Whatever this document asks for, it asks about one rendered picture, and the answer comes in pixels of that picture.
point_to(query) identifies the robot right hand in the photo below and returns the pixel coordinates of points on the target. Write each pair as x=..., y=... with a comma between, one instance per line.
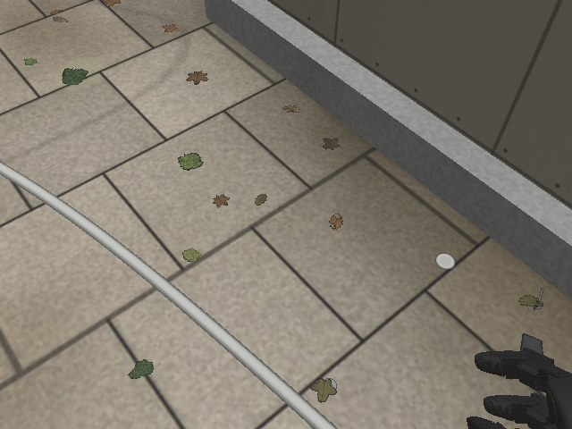
x=539, y=373

